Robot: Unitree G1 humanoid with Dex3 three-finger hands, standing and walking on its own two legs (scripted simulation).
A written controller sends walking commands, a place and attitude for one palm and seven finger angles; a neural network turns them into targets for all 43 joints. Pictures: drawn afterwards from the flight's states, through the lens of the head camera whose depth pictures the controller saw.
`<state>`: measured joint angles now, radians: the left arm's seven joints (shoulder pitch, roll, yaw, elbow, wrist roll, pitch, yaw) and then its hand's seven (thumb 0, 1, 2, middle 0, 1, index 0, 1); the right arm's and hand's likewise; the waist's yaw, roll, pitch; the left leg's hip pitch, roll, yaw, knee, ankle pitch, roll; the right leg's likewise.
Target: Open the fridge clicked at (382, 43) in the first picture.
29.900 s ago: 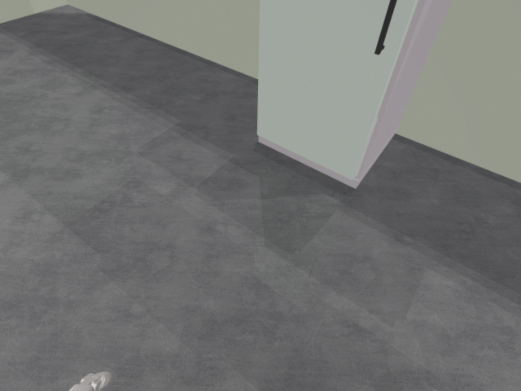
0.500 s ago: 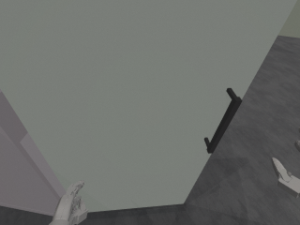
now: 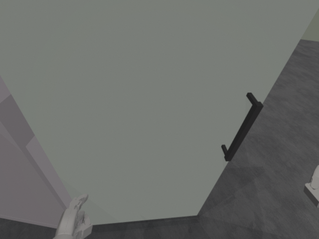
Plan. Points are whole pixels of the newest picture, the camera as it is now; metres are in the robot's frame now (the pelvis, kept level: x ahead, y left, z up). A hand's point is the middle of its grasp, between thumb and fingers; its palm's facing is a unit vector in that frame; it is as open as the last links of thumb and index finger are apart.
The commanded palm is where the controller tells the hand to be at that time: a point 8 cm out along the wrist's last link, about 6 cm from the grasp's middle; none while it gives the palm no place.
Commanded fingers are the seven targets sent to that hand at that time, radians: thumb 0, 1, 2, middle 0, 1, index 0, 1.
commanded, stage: step back with the hand held close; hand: right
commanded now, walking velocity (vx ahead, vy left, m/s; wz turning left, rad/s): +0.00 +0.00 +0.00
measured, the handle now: (238, 130) +0.39 -0.22 +0.09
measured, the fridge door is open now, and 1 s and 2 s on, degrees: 75 75 75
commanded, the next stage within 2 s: stop stepping back and stand still in 1.24 s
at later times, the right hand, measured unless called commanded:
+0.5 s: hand out of the picture +0.16 -0.31 +0.15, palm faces +0.40 +0.76 -0.51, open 7.4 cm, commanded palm +0.10 -0.34 +0.17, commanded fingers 0.00 -0.90 -0.90 0.20 0.30 0.20 0.30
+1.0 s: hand out of the picture +0.06 -0.33 +0.16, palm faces +0.53 +0.69 -0.49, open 7.4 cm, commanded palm +0.01 -0.35 +0.17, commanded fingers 0.00 -0.90 -0.90 0.20 0.30 0.20 0.30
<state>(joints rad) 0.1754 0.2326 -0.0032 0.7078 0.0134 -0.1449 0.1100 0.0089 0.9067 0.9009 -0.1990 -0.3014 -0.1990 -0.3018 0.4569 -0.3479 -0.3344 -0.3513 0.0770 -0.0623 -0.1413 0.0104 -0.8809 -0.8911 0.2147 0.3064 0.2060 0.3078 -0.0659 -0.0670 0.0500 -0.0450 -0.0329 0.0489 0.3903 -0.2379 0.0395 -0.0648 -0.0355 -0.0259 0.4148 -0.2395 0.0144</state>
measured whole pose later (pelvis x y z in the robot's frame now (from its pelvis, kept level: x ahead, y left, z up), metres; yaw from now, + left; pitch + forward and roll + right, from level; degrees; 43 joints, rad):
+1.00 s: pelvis -0.12 -0.04 -0.02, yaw -2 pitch +4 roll +2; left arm 0.20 0.21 -0.01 0.63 0.02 -0.11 0.10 0.01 0.91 0.90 -0.20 -0.30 -0.20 -0.30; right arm 0.56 -0.43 -0.48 -0.51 0.04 -0.21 -0.18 0.01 -0.89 -0.89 0.21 0.30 0.21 0.30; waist -0.02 -0.01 -0.04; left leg -0.17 -0.08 -0.04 0.52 -0.44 0.04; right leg -0.53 0.00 -0.04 0.54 -0.08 -0.05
